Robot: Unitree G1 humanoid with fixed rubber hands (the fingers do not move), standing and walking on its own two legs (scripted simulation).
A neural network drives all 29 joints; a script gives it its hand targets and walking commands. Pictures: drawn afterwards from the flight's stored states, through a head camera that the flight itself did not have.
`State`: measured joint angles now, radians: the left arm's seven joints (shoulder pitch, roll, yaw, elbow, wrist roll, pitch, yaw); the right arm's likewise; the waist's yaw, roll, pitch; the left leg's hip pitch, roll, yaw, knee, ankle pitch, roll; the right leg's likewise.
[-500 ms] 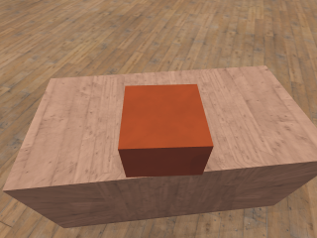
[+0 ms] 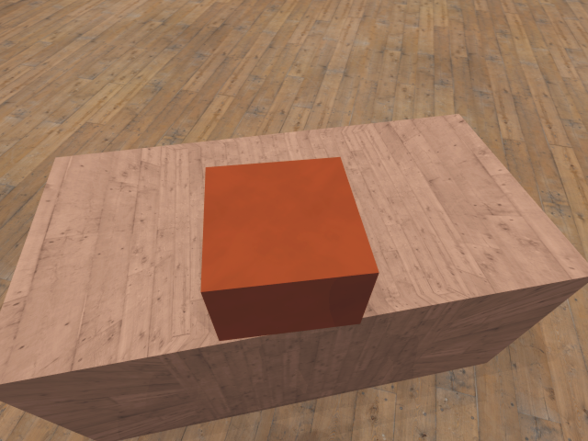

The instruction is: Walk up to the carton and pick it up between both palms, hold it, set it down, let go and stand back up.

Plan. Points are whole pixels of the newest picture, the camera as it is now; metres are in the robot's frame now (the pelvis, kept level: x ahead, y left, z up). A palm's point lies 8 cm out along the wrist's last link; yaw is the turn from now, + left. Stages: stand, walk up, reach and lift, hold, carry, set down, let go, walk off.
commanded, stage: walk up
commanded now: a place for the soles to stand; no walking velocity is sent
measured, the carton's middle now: (282, 245) +0.48 +0.03 -0.10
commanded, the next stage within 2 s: reach and lift in 1.44 s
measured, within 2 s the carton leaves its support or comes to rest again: neither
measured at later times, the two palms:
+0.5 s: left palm out of the picture +0.06 +0.26 -0.12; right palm out of the picture +0.02 -0.27 -0.14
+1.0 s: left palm out of the picture +0.08 +0.26 -0.12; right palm out of the picture -0.02 -0.26 -0.14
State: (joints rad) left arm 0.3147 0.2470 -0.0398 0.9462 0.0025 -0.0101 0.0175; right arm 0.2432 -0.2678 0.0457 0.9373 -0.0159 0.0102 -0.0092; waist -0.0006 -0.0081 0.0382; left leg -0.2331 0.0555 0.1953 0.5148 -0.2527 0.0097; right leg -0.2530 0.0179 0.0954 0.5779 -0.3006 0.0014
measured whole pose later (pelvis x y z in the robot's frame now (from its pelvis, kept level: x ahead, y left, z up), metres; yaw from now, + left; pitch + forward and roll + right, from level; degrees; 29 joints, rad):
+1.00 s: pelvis -0.02 +0.01 -0.01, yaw -9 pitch -1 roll +2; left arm 0.31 0.26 -0.02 0.83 0.00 0.00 0.03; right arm 0.24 -0.29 0.04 0.95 -0.01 0.06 0.00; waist -0.01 -0.02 0.05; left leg -0.25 0.06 0.26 0.57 -0.29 0.02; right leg -0.34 0.07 0.23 0.66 -0.29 0.02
